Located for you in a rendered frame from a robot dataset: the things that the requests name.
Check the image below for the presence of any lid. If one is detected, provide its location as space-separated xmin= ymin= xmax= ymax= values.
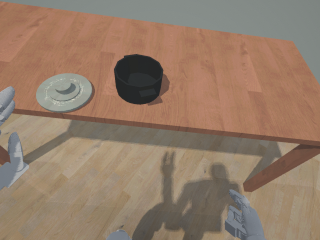
xmin=36 ymin=73 xmax=92 ymax=113

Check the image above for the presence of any table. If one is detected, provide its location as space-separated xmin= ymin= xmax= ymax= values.
xmin=0 ymin=1 xmax=320 ymax=192

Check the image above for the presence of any pot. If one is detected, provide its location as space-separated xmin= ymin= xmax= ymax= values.
xmin=114 ymin=54 xmax=164 ymax=105

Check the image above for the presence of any right robot hand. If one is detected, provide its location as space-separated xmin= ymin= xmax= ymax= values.
xmin=225 ymin=189 xmax=265 ymax=240

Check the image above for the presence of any knob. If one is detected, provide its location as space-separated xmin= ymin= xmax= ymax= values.
xmin=54 ymin=79 xmax=72 ymax=94

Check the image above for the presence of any left robot hand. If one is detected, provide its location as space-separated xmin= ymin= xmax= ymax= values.
xmin=0 ymin=86 xmax=29 ymax=190

